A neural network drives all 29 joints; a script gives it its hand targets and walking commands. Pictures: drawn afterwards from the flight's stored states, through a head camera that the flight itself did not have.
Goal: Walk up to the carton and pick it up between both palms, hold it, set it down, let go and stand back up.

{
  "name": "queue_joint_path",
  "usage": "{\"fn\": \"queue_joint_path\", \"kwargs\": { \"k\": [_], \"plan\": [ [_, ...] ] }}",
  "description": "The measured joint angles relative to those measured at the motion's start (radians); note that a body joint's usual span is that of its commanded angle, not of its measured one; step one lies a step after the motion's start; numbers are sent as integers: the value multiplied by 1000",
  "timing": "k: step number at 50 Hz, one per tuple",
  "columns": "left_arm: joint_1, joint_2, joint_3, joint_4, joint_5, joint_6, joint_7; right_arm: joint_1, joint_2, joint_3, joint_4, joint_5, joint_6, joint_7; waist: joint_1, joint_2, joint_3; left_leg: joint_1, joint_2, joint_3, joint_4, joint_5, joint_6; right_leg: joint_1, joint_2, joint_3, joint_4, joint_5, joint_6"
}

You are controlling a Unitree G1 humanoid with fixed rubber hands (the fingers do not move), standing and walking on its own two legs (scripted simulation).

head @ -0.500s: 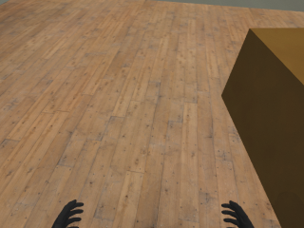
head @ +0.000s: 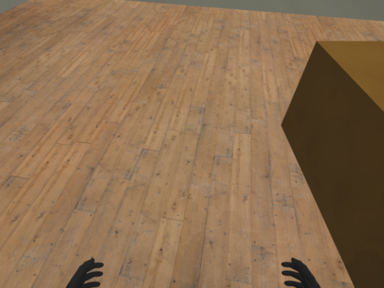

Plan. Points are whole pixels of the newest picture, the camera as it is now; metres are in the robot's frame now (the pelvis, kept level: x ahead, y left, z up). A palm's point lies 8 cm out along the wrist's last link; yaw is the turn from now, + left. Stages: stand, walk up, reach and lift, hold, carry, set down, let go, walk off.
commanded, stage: stand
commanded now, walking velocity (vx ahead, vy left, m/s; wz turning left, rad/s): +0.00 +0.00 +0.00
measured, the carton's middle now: out of the picture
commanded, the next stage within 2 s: walk up in 1.40 s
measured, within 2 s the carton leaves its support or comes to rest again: neither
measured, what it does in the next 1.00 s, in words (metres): stands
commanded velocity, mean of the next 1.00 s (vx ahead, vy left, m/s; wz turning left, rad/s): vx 0.00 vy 0.00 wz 0.00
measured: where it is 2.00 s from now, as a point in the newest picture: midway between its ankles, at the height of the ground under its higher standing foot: outside the picture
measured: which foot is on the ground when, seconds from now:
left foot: down 0.00-1.00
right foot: down 0.00-1.00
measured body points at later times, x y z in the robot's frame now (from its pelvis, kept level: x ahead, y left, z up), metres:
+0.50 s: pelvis -0.01 +0.00 +0.00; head +0.01 +0.00 +0.45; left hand +0.13 +0.25 -0.10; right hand +0.13 -0.25 -0.09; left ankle +0.02 +0.12 -0.72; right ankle +0.01 -0.12 -0.72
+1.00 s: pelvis -0.01 +0.00 +0.00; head +0.00 +0.00 +0.45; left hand +0.13 +0.25 -0.09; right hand +0.13 -0.26 -0.09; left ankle +0.02 +0.12 -0.72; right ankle +0.01 -0.12 -0.72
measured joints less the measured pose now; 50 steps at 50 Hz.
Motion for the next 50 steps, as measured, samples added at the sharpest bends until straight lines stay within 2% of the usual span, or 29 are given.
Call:
{"fn": "queue_joint_path", "kwargs": {
  "k": [50],
  "plan": [
    [14,14,-6,15,-4,1,-1,16,-18,18,18,2,-5,-5,2,-7,3,8,7,-2,-34,28,-8,6,7,-2,-31,27,-8]
  ]
}}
